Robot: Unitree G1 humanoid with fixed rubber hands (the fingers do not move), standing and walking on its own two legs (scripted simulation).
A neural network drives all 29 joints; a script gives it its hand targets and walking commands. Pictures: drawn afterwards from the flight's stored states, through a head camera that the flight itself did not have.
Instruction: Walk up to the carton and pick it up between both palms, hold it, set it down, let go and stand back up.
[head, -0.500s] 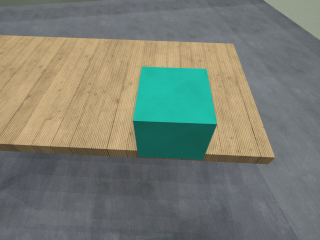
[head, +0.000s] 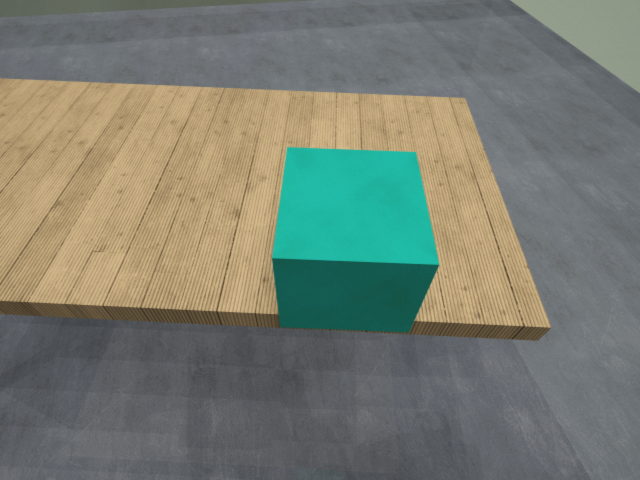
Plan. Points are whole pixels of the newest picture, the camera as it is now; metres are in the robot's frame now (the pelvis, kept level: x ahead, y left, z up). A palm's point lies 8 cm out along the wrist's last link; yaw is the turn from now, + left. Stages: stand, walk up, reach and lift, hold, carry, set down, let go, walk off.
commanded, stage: stand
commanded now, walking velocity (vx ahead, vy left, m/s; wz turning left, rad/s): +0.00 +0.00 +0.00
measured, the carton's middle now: (348, 239) +0.46 -0.02 +0.01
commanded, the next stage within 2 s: reach and lift in 0.16 s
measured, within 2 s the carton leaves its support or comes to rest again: neither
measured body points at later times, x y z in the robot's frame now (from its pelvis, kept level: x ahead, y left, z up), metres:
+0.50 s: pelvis -0.02 -0.02 +0.00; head -0.01 +0.00 +0.45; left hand +0.20 +0.19 -0.11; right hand +0.17 -0.19 -0.13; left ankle -0.03 +0.11 -0.74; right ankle -0.02 -0.16 -0.74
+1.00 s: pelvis -0.03 -0.03 +0.01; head -0.02 -0.02 +0.46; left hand +0.16 +0.20 -0.08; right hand +0.15 -0.20 -0.08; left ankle -0.03 +0.11 -0.74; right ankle -0.02 -0.16 -0.74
